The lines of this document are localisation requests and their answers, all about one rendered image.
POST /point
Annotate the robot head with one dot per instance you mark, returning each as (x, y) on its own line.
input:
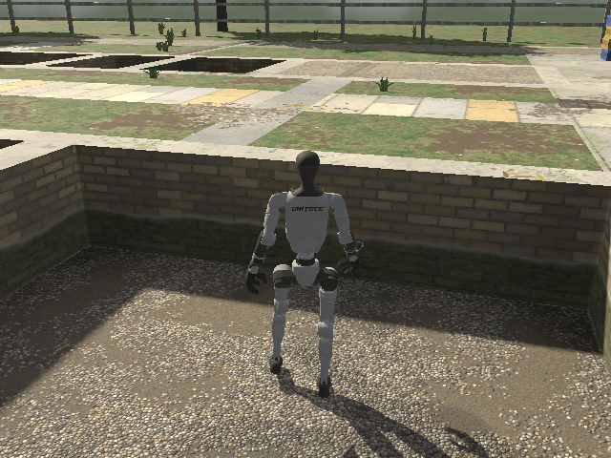
(307, 165)

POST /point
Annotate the robot right forearm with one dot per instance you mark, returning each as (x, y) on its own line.
(351, 249)

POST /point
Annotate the robot left forearm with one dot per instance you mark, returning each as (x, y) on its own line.
(258, 256)

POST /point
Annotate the right robot shin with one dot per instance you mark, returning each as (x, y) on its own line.
(325, 353)

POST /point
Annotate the robot left upper arm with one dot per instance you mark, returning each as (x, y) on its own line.
(271, 217)

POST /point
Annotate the robot right hand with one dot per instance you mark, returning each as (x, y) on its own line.
(352, 269)

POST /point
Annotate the robot left hand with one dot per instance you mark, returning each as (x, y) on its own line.
(250, 278)

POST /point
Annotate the robot right upper arm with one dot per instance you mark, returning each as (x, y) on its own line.
(341, 216)

